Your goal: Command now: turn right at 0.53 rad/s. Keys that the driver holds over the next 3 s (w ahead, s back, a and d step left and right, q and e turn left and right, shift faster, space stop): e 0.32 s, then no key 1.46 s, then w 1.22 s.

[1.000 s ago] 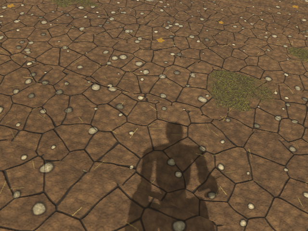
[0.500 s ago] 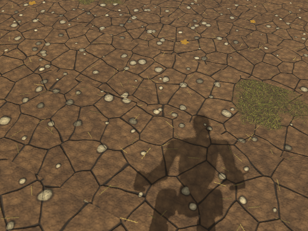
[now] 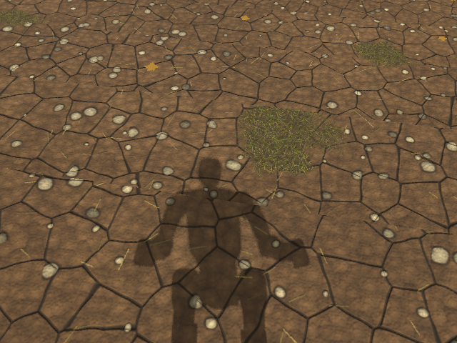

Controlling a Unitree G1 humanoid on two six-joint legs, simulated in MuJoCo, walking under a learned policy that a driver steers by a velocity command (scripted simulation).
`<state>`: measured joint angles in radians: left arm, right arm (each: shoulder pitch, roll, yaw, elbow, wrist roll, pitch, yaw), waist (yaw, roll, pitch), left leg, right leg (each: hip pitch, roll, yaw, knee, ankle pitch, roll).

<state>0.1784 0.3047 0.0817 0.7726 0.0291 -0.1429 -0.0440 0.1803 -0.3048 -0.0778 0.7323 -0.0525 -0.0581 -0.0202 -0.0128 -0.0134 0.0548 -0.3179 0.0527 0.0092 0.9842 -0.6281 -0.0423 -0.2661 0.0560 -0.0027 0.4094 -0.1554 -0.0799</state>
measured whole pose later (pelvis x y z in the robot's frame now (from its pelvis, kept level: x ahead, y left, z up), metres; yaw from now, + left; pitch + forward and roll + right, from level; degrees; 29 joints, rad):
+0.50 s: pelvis +0.04 +0.05 +0.00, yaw -16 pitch +3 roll +0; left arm 0.21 0.31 0.04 0.63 0.06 -0.07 -0.05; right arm 0.26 -0.31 -0.01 0.68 -0.03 -0.09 0.00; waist -0.02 -0.01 0.01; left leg -0.22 -0.04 0.02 0.38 -0.22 0.06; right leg -0.42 0.09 0.17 0.79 -0.50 0.03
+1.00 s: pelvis +0.02 +0.05 -0.01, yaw -17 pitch +0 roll +0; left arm 0.23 0.28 0.00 0.73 0.00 -0.05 -0.07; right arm 0.14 -0.29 -0.02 0.60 0.00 -0.09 0.09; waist 0.02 -0.01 0.05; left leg -0.28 -0.01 0.04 0.55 -0.28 0.02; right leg -0.23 -0.05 -0.02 0.54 -0.32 0.04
